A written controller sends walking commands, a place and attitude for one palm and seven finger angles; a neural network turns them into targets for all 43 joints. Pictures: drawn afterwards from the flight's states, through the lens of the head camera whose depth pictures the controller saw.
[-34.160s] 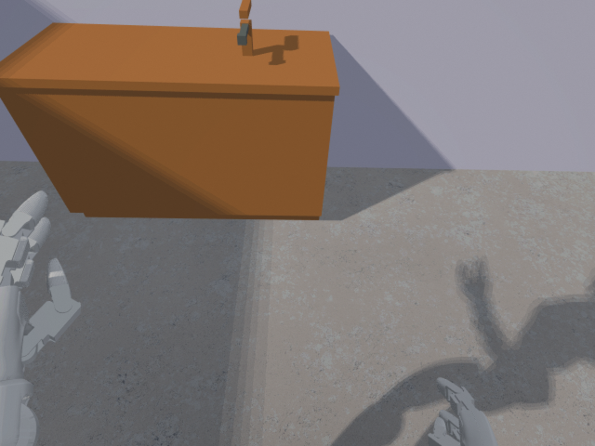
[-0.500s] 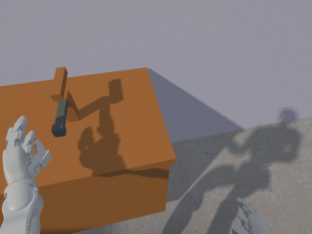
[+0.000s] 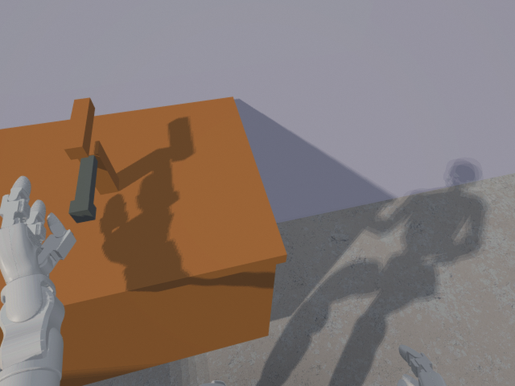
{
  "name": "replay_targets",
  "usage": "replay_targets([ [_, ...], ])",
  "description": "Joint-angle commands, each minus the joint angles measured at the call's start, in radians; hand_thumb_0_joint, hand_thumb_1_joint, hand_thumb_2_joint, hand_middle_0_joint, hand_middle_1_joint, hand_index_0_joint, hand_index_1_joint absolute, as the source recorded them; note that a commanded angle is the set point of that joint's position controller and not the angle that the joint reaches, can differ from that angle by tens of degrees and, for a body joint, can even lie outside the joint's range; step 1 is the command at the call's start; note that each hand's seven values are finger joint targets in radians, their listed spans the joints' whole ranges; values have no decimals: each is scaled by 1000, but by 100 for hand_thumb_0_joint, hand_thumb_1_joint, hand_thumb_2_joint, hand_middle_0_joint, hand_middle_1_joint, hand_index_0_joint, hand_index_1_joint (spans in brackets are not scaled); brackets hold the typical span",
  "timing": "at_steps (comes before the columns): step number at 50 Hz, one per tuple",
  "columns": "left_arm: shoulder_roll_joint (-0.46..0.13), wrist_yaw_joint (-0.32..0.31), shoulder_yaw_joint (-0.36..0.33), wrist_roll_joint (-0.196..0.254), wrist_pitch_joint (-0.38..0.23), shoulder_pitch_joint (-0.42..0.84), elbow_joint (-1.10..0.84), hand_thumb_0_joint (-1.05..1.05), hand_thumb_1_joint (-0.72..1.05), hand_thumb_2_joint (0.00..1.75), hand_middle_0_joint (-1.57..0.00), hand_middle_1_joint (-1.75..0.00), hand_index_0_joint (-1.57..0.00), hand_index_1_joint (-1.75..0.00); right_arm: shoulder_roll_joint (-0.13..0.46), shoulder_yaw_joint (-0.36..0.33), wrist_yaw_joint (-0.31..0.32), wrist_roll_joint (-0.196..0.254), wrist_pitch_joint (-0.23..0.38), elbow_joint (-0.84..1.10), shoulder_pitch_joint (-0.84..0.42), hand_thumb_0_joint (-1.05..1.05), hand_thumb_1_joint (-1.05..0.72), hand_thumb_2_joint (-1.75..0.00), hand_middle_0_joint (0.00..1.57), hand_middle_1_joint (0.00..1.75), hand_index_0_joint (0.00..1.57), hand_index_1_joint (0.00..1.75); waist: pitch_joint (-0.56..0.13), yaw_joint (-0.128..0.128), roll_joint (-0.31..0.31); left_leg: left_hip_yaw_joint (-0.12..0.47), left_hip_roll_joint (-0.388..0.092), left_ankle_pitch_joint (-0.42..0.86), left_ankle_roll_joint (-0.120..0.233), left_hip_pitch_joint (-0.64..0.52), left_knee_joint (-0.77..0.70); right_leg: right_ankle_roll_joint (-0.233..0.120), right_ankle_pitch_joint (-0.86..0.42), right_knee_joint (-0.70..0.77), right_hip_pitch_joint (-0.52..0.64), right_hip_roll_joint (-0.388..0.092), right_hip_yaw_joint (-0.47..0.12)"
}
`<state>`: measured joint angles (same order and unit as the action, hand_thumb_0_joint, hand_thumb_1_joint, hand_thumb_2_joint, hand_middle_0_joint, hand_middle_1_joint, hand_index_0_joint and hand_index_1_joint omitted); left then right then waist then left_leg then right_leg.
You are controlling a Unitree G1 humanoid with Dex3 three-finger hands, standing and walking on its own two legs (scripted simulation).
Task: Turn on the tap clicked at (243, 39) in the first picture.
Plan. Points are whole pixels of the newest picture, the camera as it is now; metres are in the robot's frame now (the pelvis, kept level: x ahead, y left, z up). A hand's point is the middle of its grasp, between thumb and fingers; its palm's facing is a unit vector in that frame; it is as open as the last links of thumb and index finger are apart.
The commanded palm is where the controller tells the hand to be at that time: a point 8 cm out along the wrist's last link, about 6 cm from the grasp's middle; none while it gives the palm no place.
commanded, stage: reach beside the lever's end, fingers flat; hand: left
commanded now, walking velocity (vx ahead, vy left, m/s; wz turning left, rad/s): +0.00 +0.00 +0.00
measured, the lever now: (83, 210) +0.36 +0.30 +0.07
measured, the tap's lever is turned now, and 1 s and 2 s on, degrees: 0 0 24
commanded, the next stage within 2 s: push the lever round in 0.54 s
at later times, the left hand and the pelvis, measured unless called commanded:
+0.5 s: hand (67, 235) +0.31 +0.32 +0.06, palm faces +0.54 -0.83 -0.11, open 7.8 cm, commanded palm +0.27 +0.35 +0.06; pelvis +0.00 +0.00 -0.01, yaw -1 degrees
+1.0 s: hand (80, 232) +0.32 +0.29 +0.06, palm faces +0.53 -0.84 -0.09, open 7.8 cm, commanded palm +0.27 +0.33 +0.06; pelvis +0.00 +0.00 -0.01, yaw +0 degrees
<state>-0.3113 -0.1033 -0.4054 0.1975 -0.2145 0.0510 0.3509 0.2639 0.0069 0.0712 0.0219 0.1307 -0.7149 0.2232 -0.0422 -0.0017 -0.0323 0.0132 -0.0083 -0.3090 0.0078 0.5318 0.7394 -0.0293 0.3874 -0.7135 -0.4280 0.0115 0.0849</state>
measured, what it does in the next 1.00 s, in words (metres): stands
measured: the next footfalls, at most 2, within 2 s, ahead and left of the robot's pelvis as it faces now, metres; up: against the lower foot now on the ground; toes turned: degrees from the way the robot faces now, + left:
none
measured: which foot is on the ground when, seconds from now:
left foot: down 0.00-1.00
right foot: down 0.00-1.00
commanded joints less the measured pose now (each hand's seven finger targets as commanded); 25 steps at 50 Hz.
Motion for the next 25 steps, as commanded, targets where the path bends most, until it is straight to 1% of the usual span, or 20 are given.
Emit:
replay_targets([
  [1, -289, -3, -94, -9, -84, 284, -169, 0, 90, 90, -15, -15, -15, -15, 144, -51, 16, 1, 37, 126, -46, 0, -90, -90, 20, 30, 20, 30, -235, -11, -27, 41, 17, 137, 19, -154, -81, 11, -193, 105, -5, 8, -55],
  [2, -331, -7, -132, -17, -86, 281, -155, 0, 90, 90, -15, -15, -15, -15, 143, -52, 17, 1, 30, 118, -37, 0, -90, -90, 20, 30, 20, 30, -234, 1, -47, 39, 16, 145, 19, -152, -77, 7, -200, 105, 2, 9, -60],
  [3, -304, -3, -106, -15, -89, 301, -151, 0, 90, 90, -15, -15, -15, -15, 141, -50, 15, 0, 26, 125, -36, 0, -90, -90, 20, 30, 20, 30, -247, -12, -43, 38, 17, 150, 21, -156, -74, 11, -210, 100, -1, 7, -59],
  [4, -320, -1, -125, -15, -94, 295, -142, 0, 90, 90, -15, -15, -15, -15, 142, -54, 14, -1, 24, 125, -31, 0, -90, -90, 20, 30, 20, 30, -264, -3, -40, 36, 15, 168, 19, -154, -68, 9, -227, 92, 8, 8, -59],
  [5, -300, 5, -106, -13, -96, 294, -134, 0, 90, 90, -15, -15, -15, -15, 142, -53, 11, -1, 23, 128, -28, 0, -90, -90, 20, 30, 20, 30, -271, -8, -41, 34, 17, 177, 21, -155, -60, 11, -238, 88, 4, 10, -59],
  [7, -346, 10, -136, -24, -100, 328, -90, 0, 90, 90, -15, -15, -15, -15, 146, -52, 12, 1, 12, 112, -17, 0, -90, -90, 20, 30, 20, 30, -243, -13, -65, 37, 12, 167, 20, -143, -55, 8, -222, 85, -23, 12, -59],
  [8, -301, 16, -102, -19, -106, 324, -109, 0, 90, 90, -15, -15, -15, -15, 143, -54, 8, -1, 13, 126, -14, 0, -90, -90, 20, 30, 20, 30, -265, -13, -58, 38, 15, 183, 21, -152, -54, 8, -239, 78, -13, 11, -57],
  [10, -307, 27, -112, -11, -109, 283, -106, 0, 90, 90, -15, -15, -15, -15, 148, -59, 4, -1, 13, 132, -7, 0, -90, -90, 20, 30, 20, 30, -294, -3, -54, 39, 11, 216, 19, -165, -46, 7, -262, 71, -5, 15, -55],
  [11, -296, 32, -103, -8, -109, 264, -107, 0, 90, 90, -15, -15, -15, -15, 148, -60, 1, 0, 11, 135, -6, 0, -90, -90, 20, 30, 20, 30, -302, 0, -58, 38, 12, 232, 19, -168, -44, 7, -280, 68, 1, 14, -56],
  [12, -318, 30, -134, -10, -107, 227, -99, 0, 90, 90, -15, -15, -15, -15, 148, -62, 0, 0, 7, 131, -2, 0, -90, -90, 20, 30, 20, 30, -289, 8, -63, 38, 9, 239, 19, -163, -44, 7, -282, 70, 2, 15, -55],
  [13, -290, 33, -113, -2, -106, 222, -106, 0, 90, 90, -15, -15, -15, -15, 147, -61, -4, 1, 5, 139, 0, 0, -90, -90, 20, 30, 20, 30, -288, 1, -30, 40, 10, 244, 19, -155, -46, 9, -292, 67, 8, 15, -50],
  [14, -300, 34, -128, 1, -105, 200, -105, 0, 90, 90, -15, -15, -15, -15, 149, -64, -4, 3, 3, 141, -2, 0, -90, -90, 20, 30, 20, 30, -288, 10, -26, 40, 7, 252, 18, -152, -46, 8, -295, 64, 9, 16, -49],
  [15, -279, 35, -108, 5, -105, 212, -121, 0, 90, 90, -15, -15, -15, -15, 149, -63, -5, 2, 2, 147, -5, 0, -90, -90, 20, 30, 20, 30, -283, 2, -34, 39, 9, 251, 19, -156, -44, 10, -293, 64, -3, 16, -48],
  [16, -290, 32, -115, 5, -107, 225, -132, 0, 90, 90, -15, -15, -15, -15, 148, -64, -4, 3, 2, 142, -7, 0, -90, -90, 20, 30, 20, 30, -273, -1, -35, 41, 7, 244, 18, -157, -44, 10, -284, 66, -12, 17, -48],
  [17, -300, 25, -130, 0, -111, 217, -134, 0, 90, 90, -15, -15, -15, -15, 148, -64, -3, 2, 0, 136, -3, 0, -90, -90, 20, 30, 20, 30, -263, 3, -36, 42, 6, 243, 18, -155, -44, 10, -278, 66, -13, 18, -49],
  [18, -294, 21, -128, 0, -116, 201, -150, 0, 90, 90, -15, -15, -15, -15, 145, -66, -4, 2, 0, 143, -8, 0, -90, -90, 20, 30, 20, 30, -269, 5, -56, 40, 7, 236, 17, -155, -47, 9, -268, 65, -13, 17, -50],
  [19, -277, 19, -108, 0, -118, 221, -160, 0, 90, 90, -15, -15, -15, -15, 144, -63, -5, 1, 1, 142, -9, 0, -90, -90, 20, 30, 20, 30, -268, -5, -41, 42, 7, 226, 18, -155, -47, 11, -263, 64, -20, 17, -48],
  [22, -318, 5, -136, -13, -136, 263, -172, 0, 90, 90, -15, -15, -15, -15, 144, -63, 2, -1, 0, 128, -15, 0, -90, -90, 20, 30, 20, 30, -257, -10, -52, 48, 5, 188, 19, -146, -45, 9, -220, 63, -37, 19, -53],
  [23, -293, 6, -107, -14, -143, 285, -183, 0, 90, 90, -15, -15, -15, -15, 140, -62, 1, -2, 2, 130, -21, 0, -90, -90, 20, 30, 20, 30, -262, -19, -77, 47, 5, 181, 17, -158, -45, 9, -214, 63, -46, 17, -54],
  [25, -271, 8, -80, -17, -153, 288, -201, 0, 90, 90, -15, -15, -15, -15, 141, -63, 1, -3, 9, 129, -23, 0, -90, -90, 20, 30, 20, 30, -280, -21, -92, 56, 2, 187, 15, -184, -44, 6, -203, 58, -58, 18, -51],
])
